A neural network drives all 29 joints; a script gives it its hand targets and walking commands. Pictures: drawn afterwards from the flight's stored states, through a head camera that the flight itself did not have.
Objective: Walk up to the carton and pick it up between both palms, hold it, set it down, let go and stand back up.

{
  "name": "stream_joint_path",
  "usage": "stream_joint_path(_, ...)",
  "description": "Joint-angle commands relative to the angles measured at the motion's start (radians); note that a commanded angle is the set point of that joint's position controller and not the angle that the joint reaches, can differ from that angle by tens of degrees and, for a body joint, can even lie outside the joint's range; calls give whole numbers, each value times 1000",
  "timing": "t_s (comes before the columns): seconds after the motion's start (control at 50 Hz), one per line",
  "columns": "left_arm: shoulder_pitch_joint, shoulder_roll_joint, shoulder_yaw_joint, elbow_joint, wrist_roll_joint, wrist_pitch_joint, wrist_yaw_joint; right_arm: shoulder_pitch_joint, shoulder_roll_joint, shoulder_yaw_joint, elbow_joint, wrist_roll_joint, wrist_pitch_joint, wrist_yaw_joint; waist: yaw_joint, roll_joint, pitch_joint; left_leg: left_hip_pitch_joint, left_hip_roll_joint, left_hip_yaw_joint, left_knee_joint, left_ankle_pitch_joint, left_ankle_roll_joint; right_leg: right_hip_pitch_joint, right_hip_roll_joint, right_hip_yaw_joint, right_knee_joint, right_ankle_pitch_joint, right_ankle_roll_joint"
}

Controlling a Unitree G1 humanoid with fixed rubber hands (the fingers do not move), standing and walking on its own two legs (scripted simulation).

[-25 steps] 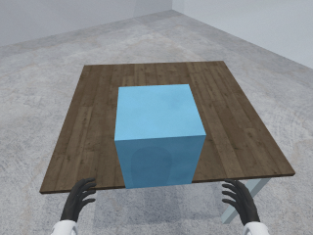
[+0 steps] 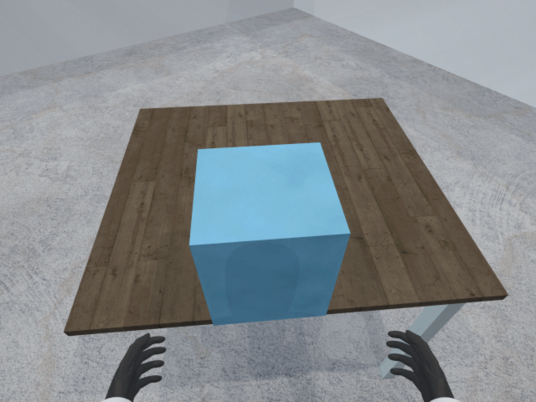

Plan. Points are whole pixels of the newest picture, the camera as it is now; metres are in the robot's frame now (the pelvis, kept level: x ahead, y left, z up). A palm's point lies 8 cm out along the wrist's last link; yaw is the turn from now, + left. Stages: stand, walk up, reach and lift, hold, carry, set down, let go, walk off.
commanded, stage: set down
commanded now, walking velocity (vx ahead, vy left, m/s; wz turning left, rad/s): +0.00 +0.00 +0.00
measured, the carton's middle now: (265, 236) +0.39 +0.04 +0.01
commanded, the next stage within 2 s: let go in 0.30 s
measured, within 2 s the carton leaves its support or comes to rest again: neither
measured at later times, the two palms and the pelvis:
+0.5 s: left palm (136, 400) +0.15 +0.23 -0.08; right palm out of the picture +0.15 -0.23 -0.08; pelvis -0.01 +0.00 +0.00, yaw +0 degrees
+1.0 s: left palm out of the picture +0.12 +0.25 -0.09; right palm out of the picture +0.12 -0.26 -0.09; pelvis -0.01 +0.00 -0.01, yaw +0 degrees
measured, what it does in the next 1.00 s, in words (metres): stands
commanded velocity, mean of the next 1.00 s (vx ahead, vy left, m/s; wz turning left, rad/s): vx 0.00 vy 0.00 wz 0.00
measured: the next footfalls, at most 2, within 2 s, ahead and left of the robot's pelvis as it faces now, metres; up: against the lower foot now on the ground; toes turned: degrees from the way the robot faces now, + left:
none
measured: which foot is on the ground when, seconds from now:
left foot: down 0.00-1.00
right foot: down 0.00-1.00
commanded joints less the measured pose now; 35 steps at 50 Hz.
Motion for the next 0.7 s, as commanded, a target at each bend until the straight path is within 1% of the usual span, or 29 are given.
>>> stream_joint_path(0.0,-40,90,34,-78,22,5,-12,-46,-85,-15,-46,-6,-25,-7,-6,27,-40,245,-44,-35,39,393,-19,-240,2,13,-93,200,5)
stream_joint_path(0.12,-74,99,33,-67,40,40,-9,-67,-71,-19,-13,-28,-11,-12,-17,41,-17,224,-42,-29,30,313,-16,-251,-11,11,-90,158,8)
stream_joint_path(0.28,-104,104,33,-22,49,98,-13,-96,-77,-40,22,-69,14,-22,-27,27,-17,206,-41,-20,35,251,-11,-248,-10,1,-69,145,20)
stream_joint_path(0.34,-123,91,10,-29,49,113,-6,-114,-97,-69,44,-90,7,-13,-42,30,-31,216,-29,-22,41,236,-12,-267,2,-15,-53,127,15)
stream_joint_path(0.38,-143,85,-8,-46,42,114,7,-136,-112,-91,51,-102,-1,1,-51,34,-43,212,-17,-25,43,219,-13,-285,10,-24,-43,99,7)
stream_joint_path(0.42,-147,84,-14,-47,36,108,20,-149,-118,-98,51,-103,-4,17,-51,27,-50,202,-11,-28,45,216,-11,-291,11,-25,-39,89,1)
stream_joint_path(0.46,-137,85,-6,-24,36,105,24,-148,-120,-91,50,-100,-3,25,-45,9,-55,201,-16,-27,50,232,-8,-283,9,-18,-39,116,3)
stream_joint_path(0.5,-122,87,10,6,44,106,19,-138,-120,-73,53,-92,-2,25,-36,-6,-61,206,-30,-25,58,253,-7,-263,3,-8,-39,177,12)
stream_joint_path(0.56,-118,84,26,22,61,110,11,-131,-124,-52,64,-77,-3,22,-31,-6,-61,208,-45,-24,59,257,-9,-237,-5,2,-33,255,25)
stream_joint_path(0.6,-129,79,27,19,69,112,10,-132,-126,-47,67,-72,-4,21,-32,2,-53,210,-46,-23,54,244,-11,-241,-8,4,-33,258,25)
stream_joint_path(0.68,-155,73,19,-1,71,116,16,-139,-124,-52,61,-74,1,25,-39,20,-31,210,-38,-21,45,204,-9,-275,-11,5,-41,203,17)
